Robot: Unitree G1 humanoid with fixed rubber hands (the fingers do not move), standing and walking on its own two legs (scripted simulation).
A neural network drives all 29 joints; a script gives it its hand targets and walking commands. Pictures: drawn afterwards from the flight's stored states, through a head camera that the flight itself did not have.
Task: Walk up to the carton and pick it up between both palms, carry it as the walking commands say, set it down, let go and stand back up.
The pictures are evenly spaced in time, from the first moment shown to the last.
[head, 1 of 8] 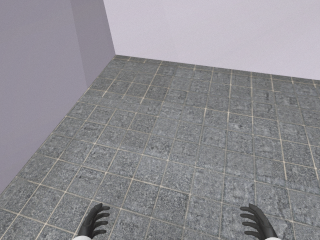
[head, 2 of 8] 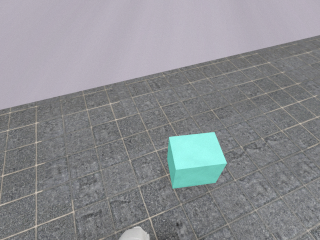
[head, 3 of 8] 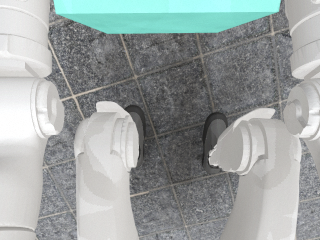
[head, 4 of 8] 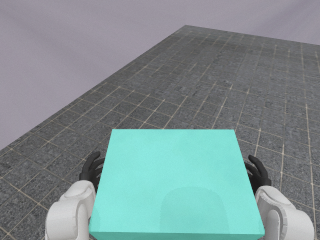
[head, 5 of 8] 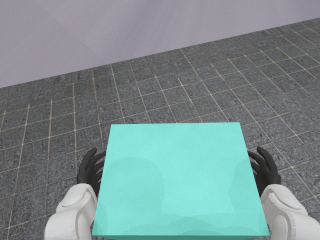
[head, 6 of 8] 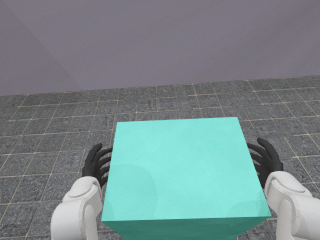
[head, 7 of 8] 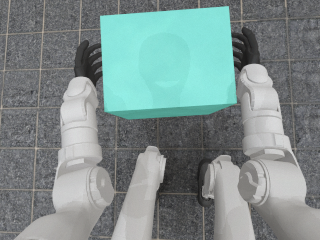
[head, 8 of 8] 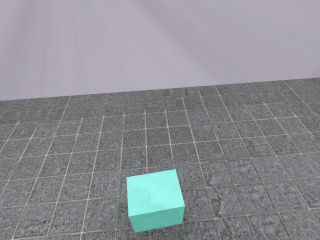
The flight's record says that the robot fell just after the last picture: no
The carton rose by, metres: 0.67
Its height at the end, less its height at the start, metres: +0.00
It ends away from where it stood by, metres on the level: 3.56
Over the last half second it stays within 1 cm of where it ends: yes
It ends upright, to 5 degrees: yes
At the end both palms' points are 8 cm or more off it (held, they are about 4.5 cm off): yes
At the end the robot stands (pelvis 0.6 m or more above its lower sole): yes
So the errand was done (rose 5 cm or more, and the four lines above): yes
